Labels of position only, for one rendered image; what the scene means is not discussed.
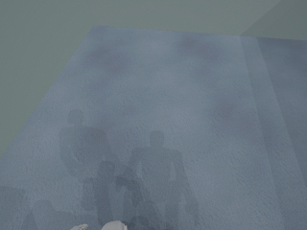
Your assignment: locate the left robot thigh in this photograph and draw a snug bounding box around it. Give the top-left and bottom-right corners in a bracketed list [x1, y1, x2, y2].
[101, 220, 128, 230]

